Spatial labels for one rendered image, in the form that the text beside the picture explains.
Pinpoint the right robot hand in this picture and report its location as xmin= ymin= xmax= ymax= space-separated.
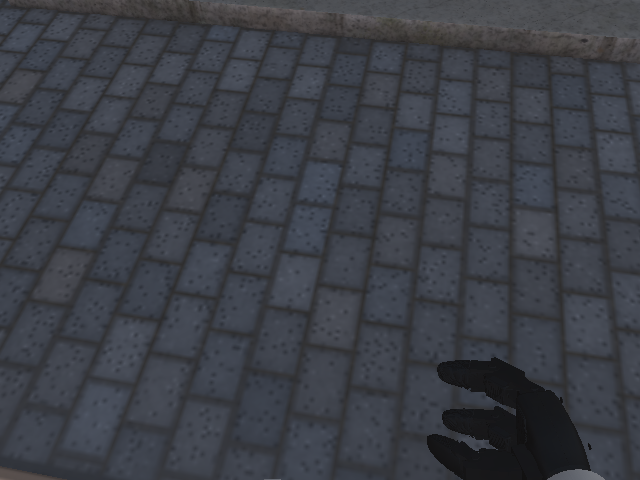
xmin=427 ymin=357 xmax=592 ymax=480

